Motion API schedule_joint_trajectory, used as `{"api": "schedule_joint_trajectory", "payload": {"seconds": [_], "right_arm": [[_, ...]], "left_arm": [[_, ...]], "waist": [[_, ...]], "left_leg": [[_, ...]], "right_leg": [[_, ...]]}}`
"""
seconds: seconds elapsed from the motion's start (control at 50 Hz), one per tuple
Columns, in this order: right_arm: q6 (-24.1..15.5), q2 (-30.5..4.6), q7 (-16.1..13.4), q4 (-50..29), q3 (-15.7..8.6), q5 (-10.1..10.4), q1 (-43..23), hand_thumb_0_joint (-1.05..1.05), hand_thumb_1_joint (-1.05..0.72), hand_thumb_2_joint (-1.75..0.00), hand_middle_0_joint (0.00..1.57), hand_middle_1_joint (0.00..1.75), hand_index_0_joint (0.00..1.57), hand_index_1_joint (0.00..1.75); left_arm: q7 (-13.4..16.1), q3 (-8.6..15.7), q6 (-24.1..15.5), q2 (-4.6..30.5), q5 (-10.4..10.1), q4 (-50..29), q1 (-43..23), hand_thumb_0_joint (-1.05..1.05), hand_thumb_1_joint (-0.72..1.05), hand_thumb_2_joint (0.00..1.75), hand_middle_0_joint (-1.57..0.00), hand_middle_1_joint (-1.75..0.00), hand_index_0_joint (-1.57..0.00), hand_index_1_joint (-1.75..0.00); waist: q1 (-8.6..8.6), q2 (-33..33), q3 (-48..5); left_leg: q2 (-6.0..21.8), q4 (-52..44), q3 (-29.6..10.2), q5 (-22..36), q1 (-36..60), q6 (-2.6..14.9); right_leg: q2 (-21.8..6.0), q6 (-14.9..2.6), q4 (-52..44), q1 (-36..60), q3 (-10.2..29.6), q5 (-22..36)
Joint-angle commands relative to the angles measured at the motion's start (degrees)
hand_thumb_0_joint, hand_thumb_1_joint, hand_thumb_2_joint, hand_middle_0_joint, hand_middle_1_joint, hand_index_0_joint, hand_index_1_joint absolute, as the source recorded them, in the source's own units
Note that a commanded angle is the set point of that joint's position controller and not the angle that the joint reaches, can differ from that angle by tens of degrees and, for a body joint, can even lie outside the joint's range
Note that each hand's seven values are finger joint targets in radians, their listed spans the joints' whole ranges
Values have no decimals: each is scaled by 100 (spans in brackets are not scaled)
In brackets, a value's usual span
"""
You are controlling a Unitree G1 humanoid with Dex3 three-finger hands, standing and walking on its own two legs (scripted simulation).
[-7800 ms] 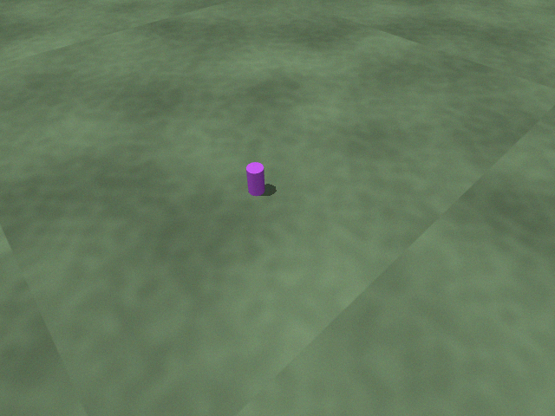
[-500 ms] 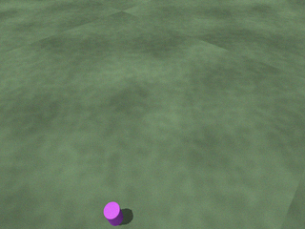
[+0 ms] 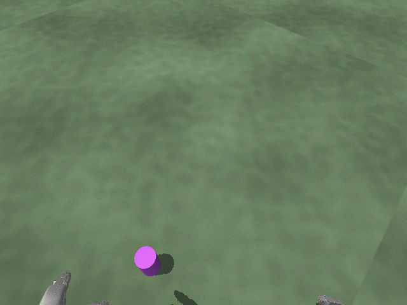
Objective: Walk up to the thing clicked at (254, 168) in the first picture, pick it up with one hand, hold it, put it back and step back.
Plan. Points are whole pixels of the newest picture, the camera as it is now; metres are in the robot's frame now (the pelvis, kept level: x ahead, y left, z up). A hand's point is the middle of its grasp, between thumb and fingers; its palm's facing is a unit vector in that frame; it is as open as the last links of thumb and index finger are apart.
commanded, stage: go down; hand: left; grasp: from the side
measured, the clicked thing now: (148, 261) +0.38 +0.24 -0.69
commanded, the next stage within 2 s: none
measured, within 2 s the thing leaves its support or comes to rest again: neither
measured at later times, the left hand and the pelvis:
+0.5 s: hand out of the picture +0.14 +0.28 -0.18, palm faces +0.07 -0.94 -0.34, open 17.4 cm; pelvis +0.00 +0.02 -0.06, yaw +0 degrees
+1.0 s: hand (69, 299) +0.19 +0.34 -0.25, palm faces +0.17 -0.95 -0.26, open 17.3 cm; pelvis -0.04 +0.01 -0.16, yaw +0 degrees
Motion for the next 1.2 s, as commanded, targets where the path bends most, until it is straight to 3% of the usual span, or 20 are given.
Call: {"api": "schedule_joint_trajectory", "payload": {"seconds": [0.0, 0.04, 0.1, 0.22, 0.24, 0.42, 0.58, 0.64, 0.68, 0.72, 0.76, 0.78, 0.88, 0.92, 0.94, 1.0, 1.04, 1.1, 1.12, 1.18], "right_arm": [[-255, -984, -89, -956, -386, -25, -33, 0, -90, -90, 20, 30, 20, 30], [-319, -971, -101, -1046, -414, -40, 79, 0, -89, -89, 20, 30, 20, 30], [-409, -968, -120, -1203, -428, -46, 72, 0, -87, -89, 20, 30, 20, 30], [-554, -951, -176, -1495, -412, -36, 57, 0, -87, -89, 20, 30, 20, 30], [-577, -939, -199, -1573, -406, -36, 54, 0, -87, -89, 20, 30, 20, 30], [-765, -857, -336, -1882, -323, -79, -17, 0, -87, -89, 20, 30, 20, 30], [-936, -789, -418, -2088, -296, -116, -65, 0, -90, -90, 20, 30, 20, 30], [-982, -780, -420, -2030, -296, -132, -24, 0, -92, -90, 20, 30, 20, 30], [-1008, -806, -422, -2025, -319, -144, -31, 0, -92, -90, 20, 30, 20, 30], [-1048, -811, -413, -1977, -307, -154, -77, 0, -92, -90, 20, 30, 20, 30], [-1112, -863, -384, -1872, -299, -163, -76, 0, -93, -91, 20, 30, 20, 30], [-1146, -884, -359, -1858, -313, -167, -92, 0, -93, -91, 20, 30, 20, 30], [-1296, -1042, -303, -1754, -289, -174, -105, 0, -94, -91, 20, 30, 20, 30], [-1271, -1115, -309, -1729, -272, -169, -165, 0, -93, -90, 20, 30, 20, 30], [-1250, -1193, -311, -1698, -305, -164, -119, 0, -92, -90, 20, 30, 20, 30], [-1182, -1303, -293, -1619, -298, -170, -179, 0, -90, -90, 20, 30, 20, 30], [-1132, -1366, -276, -1578, -304, -157, -203, 0, -90, -90, 20, 30, 20, 30], [-1063, -1408, -268, -1421, -269, -187, -115, 0, -90, -90, 20, 30, 20, 30], [-1047, -1420, -258, -1399, -252, -192, -165, 0, -90, -90, 20, 30, 20, 30], [-1019, -1451, -252, -1281, -224, -219, -180, 0, -90, -90, 20, 30, 20, 30]], "left_arm": [[13, 433, 148, 1231, -46, -835, 223, 0, -24, 9, -5, -6, -6, -5], [-57, 377, 203, 1029, -93, -1128, 427, 0, -33, 7, -6, -7, -7, -7], [-107, 396, 206, 1108, -129, -1928, 279, 0, -45, 5, -7, -8, -8, -8], [-98, 503, 470, 1083, -164, -2655, 978, 0, -61, 0, -9, -8, -9, -7], [-88, 558, 527, 1156, -163, -3056, 990, 0, -61, 0, -10, -6, -10, -6], [-84, 622, 1063, 1067, -277, -4039, 1677, 0, -61, 0, -10, -5, -9, -5], [-170, 771, 1086, 1026, -426, -4560, 2070, 0, -57, 0, -9, -5, -9, -5], [-204, 987, 994, 1143, -496, -4473, 2196, 0, -54, 2, -9, -5, -8, -5], [-259, 993, 910, 1180, -494, -4421, 2072, 0, -53, 2, -8, -5, -8, -5], [-323, 1179, 687, 1332, -561, -4325, 1588, 0, -53, 3, -8, -5, -8, -5], [-448, 1328, 428, 1341, -647, -3603, 1527, 0, -53, 1, -9, -4, -9, -4], [-530, 1528, 185, 1582, -698, -3685, 1106, 0, -56, 1, -9, -5, -9, -5], [-1250, 1873, -1033, 1921, -1007, -2986, 368, 0, -53, 4, -8, -9, -8, -9], [-1473, 2090, -1392, 2280, -1085, -2917, 15, 0, -54, 6, -7, -11, -7, -11], [-1569, 2111, -1492, 2306, -1102, -2685, -104, 0, -52, 7, -7, -11, -7, -11], [-1769, 2399, -1745, 2656, -1177, -2363, -503, 0, -54, 8, -7, -12, -7, -11], [-1871, 2662, -1854, 2913, -1218, -2119, -565, 0, -53, 8, -6, -11, -6, -11], [-2110, 2851, -2006, 3088, -1322, -1908, -786, 0, -50, 8, -6, -11, -6, -10], [-2156, 3009, -2063, 3333, -1325, -1874, -880, 0, -50, 8, -6, -10, -5, -10], [-2357, 3128, -2270, 3447, -1386, -1682, -1410, 0, -48, 9, -6, -10, -5, -10]], "waist": [[145, 141, -1250], [68, 122, -1403], [52, 307, -1506], [-20, 360, -1585], [40, 471, -1712], [-64, 532, -1785], [-87, 596, -2027], [-30, 502, -2102], [-107, 480, -2083], [-110, 557, -1966], [-116, 408, -1832], [-69, 508, -1884], [-17, 563, -2767], [91, 803, -3019], [43, 753, -3177], [176, 938, -3276], [306, 815, -3536], [267, 741, -3887], [359, 723, -3892], [226, 828, -3997]], "left_leg": [[-325, 169, 115, 973, -58, 153], [-271, 407, 74, 1100, -85, 143], [-218, 698, -8, 1043, -285, 111], [-135, 1111, -141, 700, -765, 106], [-138, 1194, -145, 741, -775, 106], [-98, 1693, -240, 547, -1275, 109], [-91, 2132, -331, 483, -1654, 119], [-126, 2390, -272, 614, -1906, 143], [-118, 2493, -291, 513, -2053, 151], [-121, 2683, -290, 234, -2381, 157], [-104, 2899, -332, 57, -2745, 159], [-118, 3074, -314, -99, -2951, 168], [-178, 3972, -296, -120, -3633, 201], [-161, 4124, -354, -342, -3770, 179], [-142, 4224, -391, -392, -3775, 176], [-111, 4345, -532, -982, -4153, 124], [-110, 4493, -561, -1016, -4275, 136], [-166, 4985, -452, -375, -4530, 185], [-165, 5069, -425, -406, -4608, 204], [-153, 5378, -455, -473, -4852, 210]], "right_leg": [[144, -135, 71, 229, 5, 806], [178, -133, 364, -15, -33, 913], [182, -144, 723, -358, -52, 812], [194, -146, 1199, -912, -89, 430], [171, -148, 1256, -938, -79, 453], [172, -133, 1727, -1439, -115, 244], [179, -131, 2182, -1896, -139, 138], [167, -127, 2334, -1929, -118, 296], [176, -127, 2446, -2121, -107, 212], [152, -131, 2626, -2456, -77, -14], [151, -136, 2942, -2820, -94, -214], [142, -139, 3110, -3057, -54, -336], [89, -175, 4078, -3861, 44, -353], [63, -195, 4325, -4218, 95, -579], [70, -196, 4405, -4346, 86, -630], [54, -198, 4744, -4816, 74, -1068], [73, -205, 4895, -4887, 56, -1101], [73, -227, 5149, -4928, 68, -667], [86, -230, 5195, -4987, 76, -717], [99, -243, 5535, -5403, 32, -781]]}}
